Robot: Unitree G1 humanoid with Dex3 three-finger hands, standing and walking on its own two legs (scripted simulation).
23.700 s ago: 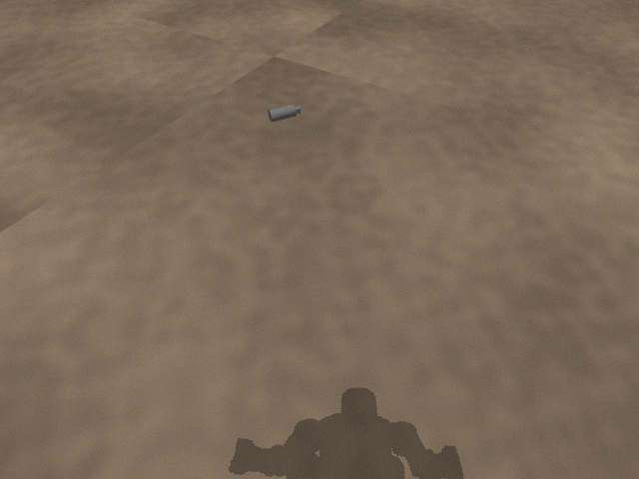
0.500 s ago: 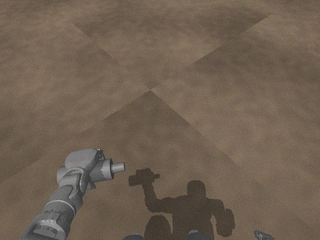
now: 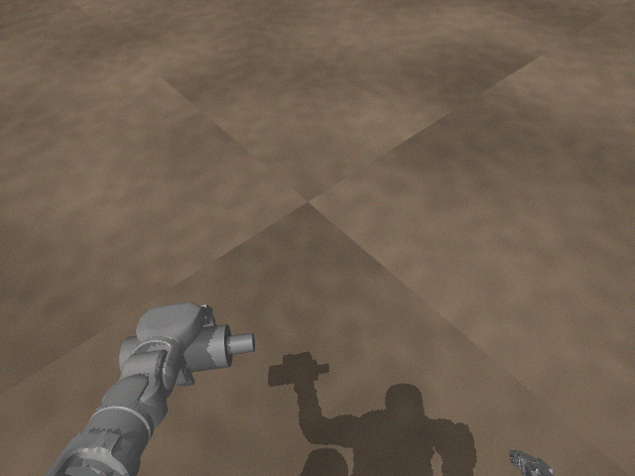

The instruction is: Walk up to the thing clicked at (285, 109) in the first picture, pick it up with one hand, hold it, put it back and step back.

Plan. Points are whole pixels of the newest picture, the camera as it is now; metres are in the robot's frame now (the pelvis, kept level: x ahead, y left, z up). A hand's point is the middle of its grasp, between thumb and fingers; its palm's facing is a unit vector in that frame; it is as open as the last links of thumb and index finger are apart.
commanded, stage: hold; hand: left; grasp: from above
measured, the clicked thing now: (192, 350) +0.31 +0.22 -0.09
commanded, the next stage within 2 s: crouch in 1.38 s
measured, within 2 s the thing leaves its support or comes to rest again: neither
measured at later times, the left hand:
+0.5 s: hand (176, 364) +0.27 +0.22 -0.06, palm faces -0.46 -0.08 -0.88, open 9.2 cm
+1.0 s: hand (173, 367) +0.27 +0.22 -0.04, palm faces -0.47 -0.09 -0.88, open 9.2 cm
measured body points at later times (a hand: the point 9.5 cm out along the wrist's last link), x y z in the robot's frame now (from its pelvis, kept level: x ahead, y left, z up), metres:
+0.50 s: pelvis -0.01 +0.00 +0.01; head +0.00 -0.01 +0.46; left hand +0.29 +0.22 -0.01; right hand +0.11 -0.27 -0.11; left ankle -0.01 +0.10 -0.73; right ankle +0.01 -0.12 -0.73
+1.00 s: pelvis -0.02 +0.00 +0.01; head +0.00 -0.02 +0.46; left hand +0.29 +0.22 +0.01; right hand +0.13 -0.26 -0.10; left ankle -0.01 +0.10 -0.73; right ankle +0.01 -0.12 -0.73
